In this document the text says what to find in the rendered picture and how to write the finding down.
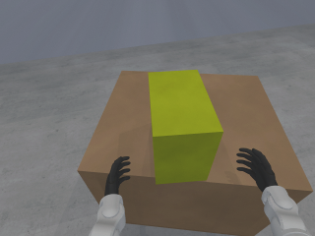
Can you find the pedestal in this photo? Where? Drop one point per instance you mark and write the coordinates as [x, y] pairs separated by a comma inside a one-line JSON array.
[[229, 202]]

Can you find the right robot forearm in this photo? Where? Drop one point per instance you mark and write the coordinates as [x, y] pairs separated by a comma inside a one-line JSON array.
[[282, 212]]

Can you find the carton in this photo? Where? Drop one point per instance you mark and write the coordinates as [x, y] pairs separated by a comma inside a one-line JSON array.
[[185, 127]]

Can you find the right robot hand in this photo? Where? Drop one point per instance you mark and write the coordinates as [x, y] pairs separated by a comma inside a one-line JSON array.
[[261, 170]]

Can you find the left robot forearm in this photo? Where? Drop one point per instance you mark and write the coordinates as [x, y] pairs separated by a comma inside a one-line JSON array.
[[111, 217]]

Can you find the left robot hand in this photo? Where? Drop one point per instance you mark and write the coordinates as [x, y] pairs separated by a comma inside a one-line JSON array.
[[113, 180]]

